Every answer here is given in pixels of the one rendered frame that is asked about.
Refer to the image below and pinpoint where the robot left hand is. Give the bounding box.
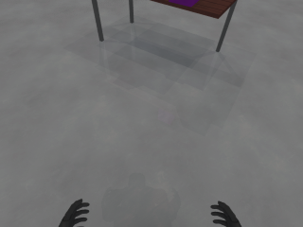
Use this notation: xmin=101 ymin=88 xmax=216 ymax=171
xmin=59 ymin=199 xmax=90 ymax=227

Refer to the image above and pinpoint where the table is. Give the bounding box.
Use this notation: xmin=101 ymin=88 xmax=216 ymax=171
xmin=91 ymin=0 xmax=238 ymax=52

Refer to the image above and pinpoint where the robot right hand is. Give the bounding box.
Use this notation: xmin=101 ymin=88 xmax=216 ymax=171
xmin=210 ymin=201 xmax=241 ymax=227

